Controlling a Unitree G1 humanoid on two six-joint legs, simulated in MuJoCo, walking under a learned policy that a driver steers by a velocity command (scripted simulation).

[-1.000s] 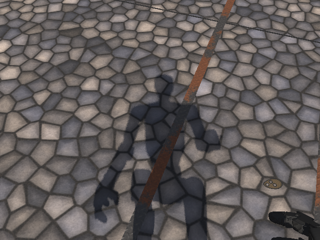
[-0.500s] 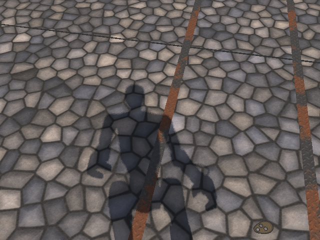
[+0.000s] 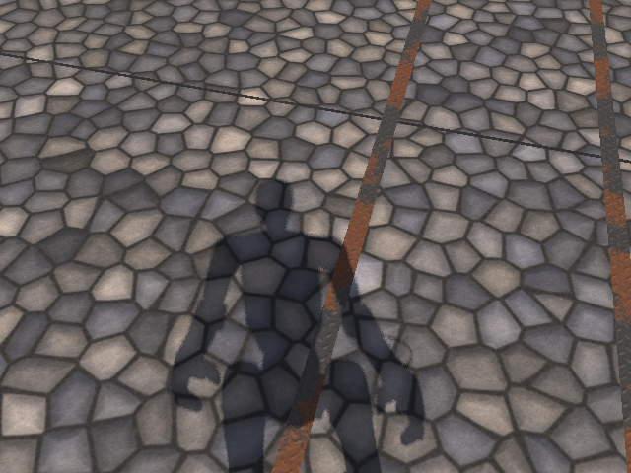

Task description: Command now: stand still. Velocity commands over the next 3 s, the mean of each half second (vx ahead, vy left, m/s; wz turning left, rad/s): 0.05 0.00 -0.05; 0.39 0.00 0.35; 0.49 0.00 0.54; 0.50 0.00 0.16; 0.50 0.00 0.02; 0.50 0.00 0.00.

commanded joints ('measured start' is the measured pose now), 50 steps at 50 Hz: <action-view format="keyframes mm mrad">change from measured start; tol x16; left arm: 1 -23 97 19 -27 -2 -4 5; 22 -152 94 25 -35 -22 -4 1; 27 -89 74 30 -7 -34 -74 -29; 32 400 250 84 126 0 -94 -23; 36 103 87 25 46 -10 -121 -32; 50 285 140 35 56 -2 -89 18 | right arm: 1 40 -118 -19 -14 2 -5 -3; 23 136 -187 -58 24 10 -30 -30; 50 -329 -22 -32 -256 35 -38 91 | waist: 1 -5 19 -45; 22 -71 201 121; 30 138 63 -10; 32 160 -304 -161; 36 28 -106 85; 50 65 -24 131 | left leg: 1 -86 37 -30 -106 232 27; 17 -47 19 3 -118 210 25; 22 -32 345 -368 -364 -449 239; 26 51 299 -301 -331 -153 204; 29 -181 156 -146 -175 49 152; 31 -437 -6 24 371 -14 31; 33 -585 -8 -174 751 -201 51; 38 -519 96 -110 628 152 96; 50 -581 63 68 185 325 92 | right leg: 1 141 -30 26 -25 230 -38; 17 99 -19 31 -15 213 -34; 20 -73 63 -34 119 -215 -33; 23 -338 -44 31 461 -336 -59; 25 -391 -92 44 382 -326 -70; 30 388 12 -47 -5 -29 -37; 32 519 -416 686 -302 -199 -250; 34 349 -377 479 -325 -349 -193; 38 260 -236 92 -343 52 -92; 50 369 -274 -208 -346 438 -121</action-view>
